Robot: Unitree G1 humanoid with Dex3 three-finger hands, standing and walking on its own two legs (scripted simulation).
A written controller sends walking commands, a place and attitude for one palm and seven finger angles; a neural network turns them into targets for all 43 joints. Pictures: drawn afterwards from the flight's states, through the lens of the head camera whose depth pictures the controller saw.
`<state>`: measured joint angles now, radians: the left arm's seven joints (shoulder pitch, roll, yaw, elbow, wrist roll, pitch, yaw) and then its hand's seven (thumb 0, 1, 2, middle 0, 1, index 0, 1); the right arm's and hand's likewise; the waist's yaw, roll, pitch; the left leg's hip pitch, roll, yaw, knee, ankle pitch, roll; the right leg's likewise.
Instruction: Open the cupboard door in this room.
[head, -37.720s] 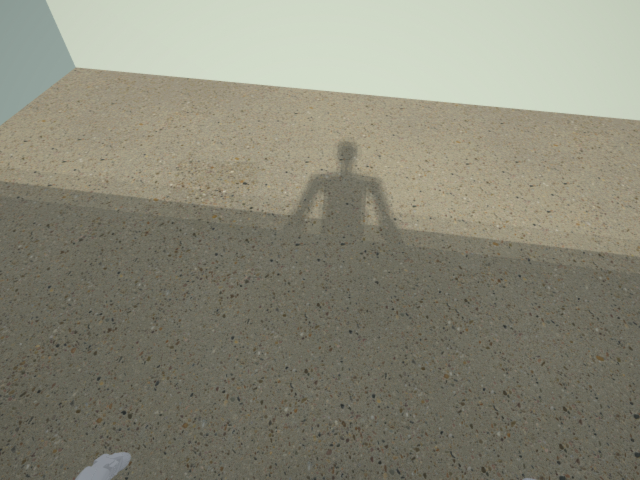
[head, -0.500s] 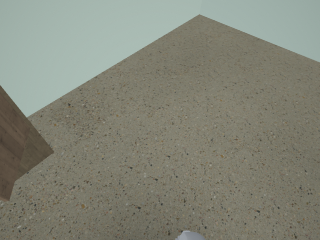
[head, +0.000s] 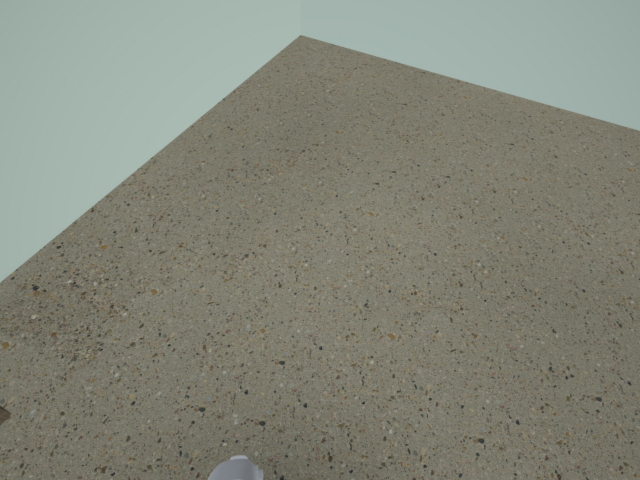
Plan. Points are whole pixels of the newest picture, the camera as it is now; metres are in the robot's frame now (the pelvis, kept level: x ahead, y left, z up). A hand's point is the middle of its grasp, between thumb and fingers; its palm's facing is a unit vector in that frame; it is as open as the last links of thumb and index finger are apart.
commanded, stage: walk to a spot facing it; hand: left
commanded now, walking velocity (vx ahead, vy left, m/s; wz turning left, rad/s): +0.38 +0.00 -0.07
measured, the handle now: out of the picture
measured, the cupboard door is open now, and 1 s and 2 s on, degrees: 49 49 49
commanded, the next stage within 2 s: turn to face it in 1.04 s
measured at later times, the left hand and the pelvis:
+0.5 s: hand (241, 366) +0.31 +0.14 -0.17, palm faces +0.01 -0.98 -0.19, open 7.4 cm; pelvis +0.22 -0.04 -0.01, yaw +0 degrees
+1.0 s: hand (259, 256) +0.53 +0.14 -0.16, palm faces +0.07 -0.98 -0.20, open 7.4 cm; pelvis +0.45 -0.06 -0.01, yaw +3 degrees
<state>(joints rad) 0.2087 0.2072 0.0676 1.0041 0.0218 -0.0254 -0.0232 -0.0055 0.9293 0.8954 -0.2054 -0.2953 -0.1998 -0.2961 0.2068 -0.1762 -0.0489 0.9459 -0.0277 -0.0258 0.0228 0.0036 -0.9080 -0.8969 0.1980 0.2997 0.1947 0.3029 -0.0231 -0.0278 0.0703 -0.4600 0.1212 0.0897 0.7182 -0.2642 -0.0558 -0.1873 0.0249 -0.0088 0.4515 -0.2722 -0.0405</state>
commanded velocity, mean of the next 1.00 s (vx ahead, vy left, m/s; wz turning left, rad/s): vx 0.37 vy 0.00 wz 0.04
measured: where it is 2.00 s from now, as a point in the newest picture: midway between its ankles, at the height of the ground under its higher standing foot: (351, 320)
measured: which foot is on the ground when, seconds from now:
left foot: up 0.00-0.04, down 0.06-0.38, up 0.40-0.70, down 0.72-1.00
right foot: down 0.00-0.06, up 0.08-0.36, down 0.38-0.72, up 0.74-1.00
